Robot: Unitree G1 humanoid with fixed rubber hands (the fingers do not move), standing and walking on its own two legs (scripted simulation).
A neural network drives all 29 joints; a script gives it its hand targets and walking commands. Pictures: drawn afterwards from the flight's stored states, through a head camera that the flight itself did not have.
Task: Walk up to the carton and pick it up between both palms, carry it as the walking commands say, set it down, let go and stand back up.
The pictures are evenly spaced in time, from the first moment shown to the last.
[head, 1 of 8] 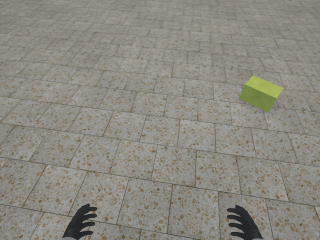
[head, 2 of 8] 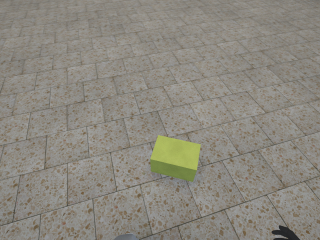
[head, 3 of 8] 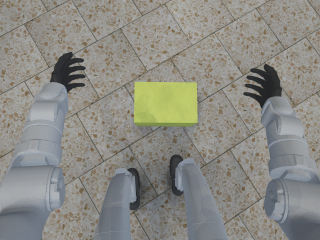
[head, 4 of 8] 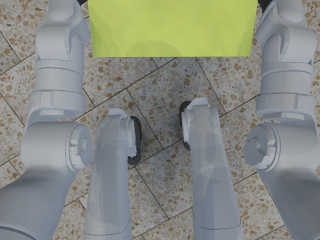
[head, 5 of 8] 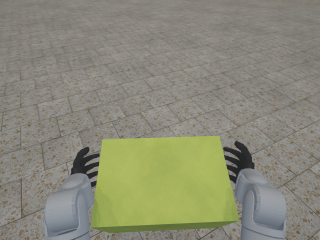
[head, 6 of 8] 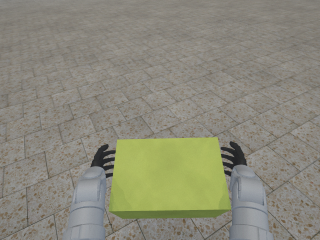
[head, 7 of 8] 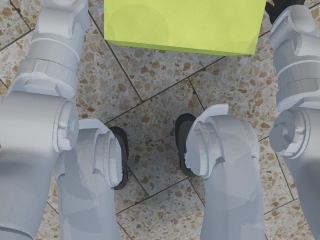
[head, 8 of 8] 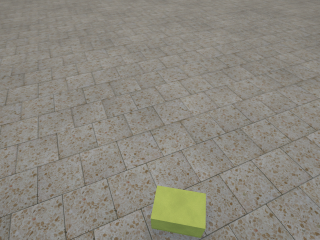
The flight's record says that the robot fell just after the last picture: no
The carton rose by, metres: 0.70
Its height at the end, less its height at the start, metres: +0.00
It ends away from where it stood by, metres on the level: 0.55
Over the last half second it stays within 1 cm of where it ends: yes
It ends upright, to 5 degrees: yes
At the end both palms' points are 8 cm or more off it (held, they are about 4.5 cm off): yes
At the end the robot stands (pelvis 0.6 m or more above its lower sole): yes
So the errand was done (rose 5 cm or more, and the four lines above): yes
